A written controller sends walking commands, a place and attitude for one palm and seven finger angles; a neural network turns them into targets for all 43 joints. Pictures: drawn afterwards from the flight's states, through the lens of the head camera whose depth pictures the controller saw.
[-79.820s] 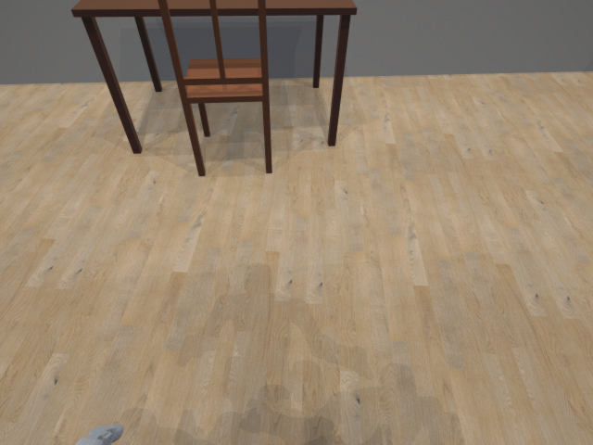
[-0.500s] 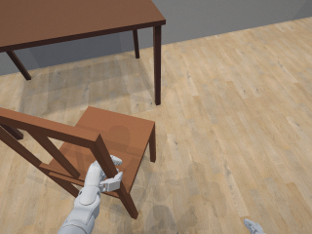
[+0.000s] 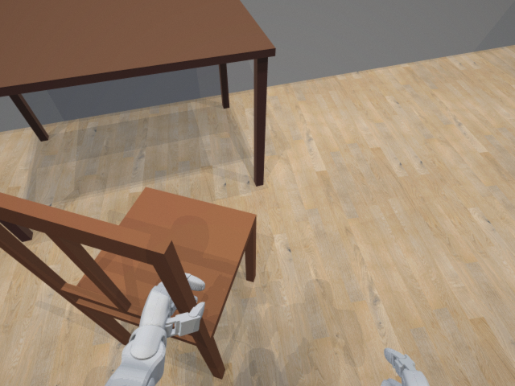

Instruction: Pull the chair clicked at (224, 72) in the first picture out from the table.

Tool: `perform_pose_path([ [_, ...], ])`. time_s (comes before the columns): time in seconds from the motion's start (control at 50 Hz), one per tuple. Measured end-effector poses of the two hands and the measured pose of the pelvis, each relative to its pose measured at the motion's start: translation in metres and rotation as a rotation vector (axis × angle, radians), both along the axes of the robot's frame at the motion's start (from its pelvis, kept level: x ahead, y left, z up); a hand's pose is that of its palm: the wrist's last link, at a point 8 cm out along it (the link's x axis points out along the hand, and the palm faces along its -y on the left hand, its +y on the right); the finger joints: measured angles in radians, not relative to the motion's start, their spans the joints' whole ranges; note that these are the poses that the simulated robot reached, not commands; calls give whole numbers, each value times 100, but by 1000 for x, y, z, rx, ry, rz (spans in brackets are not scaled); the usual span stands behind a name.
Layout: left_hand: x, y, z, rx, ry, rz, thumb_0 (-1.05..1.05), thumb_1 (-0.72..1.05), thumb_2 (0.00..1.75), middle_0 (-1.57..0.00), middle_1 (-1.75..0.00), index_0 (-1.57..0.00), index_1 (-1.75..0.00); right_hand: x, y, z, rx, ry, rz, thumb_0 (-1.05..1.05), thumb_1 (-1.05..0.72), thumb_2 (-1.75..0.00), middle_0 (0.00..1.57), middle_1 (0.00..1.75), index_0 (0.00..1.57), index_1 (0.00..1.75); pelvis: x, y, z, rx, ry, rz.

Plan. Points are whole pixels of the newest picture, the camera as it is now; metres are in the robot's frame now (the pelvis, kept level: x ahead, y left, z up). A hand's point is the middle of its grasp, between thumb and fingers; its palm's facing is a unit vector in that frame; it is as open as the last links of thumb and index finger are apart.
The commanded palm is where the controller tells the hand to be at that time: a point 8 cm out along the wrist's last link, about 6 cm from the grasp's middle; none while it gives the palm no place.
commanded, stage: open the thumb and straighten the fingers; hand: left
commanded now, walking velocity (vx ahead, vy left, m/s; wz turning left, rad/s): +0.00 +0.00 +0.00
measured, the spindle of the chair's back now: (97, 275) +0.31 +0.32 -0.08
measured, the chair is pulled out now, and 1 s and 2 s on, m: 0.51 0.51 0.51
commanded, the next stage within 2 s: draw the fingers out of the gap in 0.82 s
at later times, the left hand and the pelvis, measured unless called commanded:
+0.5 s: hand (186, 309) +0.26 +0.14 -0.08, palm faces -0.03 -0.99 -0.15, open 12.8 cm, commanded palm +0.23 +0.19 -0.06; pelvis -0.01 +0.01 -0.04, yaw +1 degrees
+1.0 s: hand (178, 312) +0.25 +0.16 -0.09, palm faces -0.02 -0.99 -0.14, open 17.4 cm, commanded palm +0.22 +0.21 -0.06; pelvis +0.00 +0.00 -0.05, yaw +2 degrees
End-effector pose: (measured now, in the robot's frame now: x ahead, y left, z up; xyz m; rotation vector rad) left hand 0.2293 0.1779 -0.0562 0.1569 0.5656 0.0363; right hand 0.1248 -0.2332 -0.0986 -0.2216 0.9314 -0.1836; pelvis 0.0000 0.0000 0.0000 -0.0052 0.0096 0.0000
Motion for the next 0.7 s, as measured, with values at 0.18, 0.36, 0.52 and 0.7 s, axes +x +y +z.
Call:
perform_pose_path([
  [0.18,2,4,-2,-27,-13,-17,10,53,74,-23,-123,-50,-145,-15,-7,-5,27,17,-24,1,-91,-90,21,30,20,30,-2,1,-6,8,54,7],
  [0.36,11,11,-3,-10,-67,-54,4,8,51,-40,-136,-49,-142,-12,-14,-20,37,-42,8,1,-91,-90,21,30,20,30,-11,7,-26,12,130,8],
  [0.52,11,14,-6,-13,-39,-30,1,-38,28,-37,-111,-39,-112,-4,-3,-32,68,-82,21,1,-91,-90,21,30,20,30,-11,9,-38,15,159,9],
  [0.7,14,16,-11,-15,-22,-20,-1,-52,21,-18,-54,-19,-53,5,1,-34,63,-99,46,1,-91,-90,21,30,20,30,-11,4,-44,12,175,16],
])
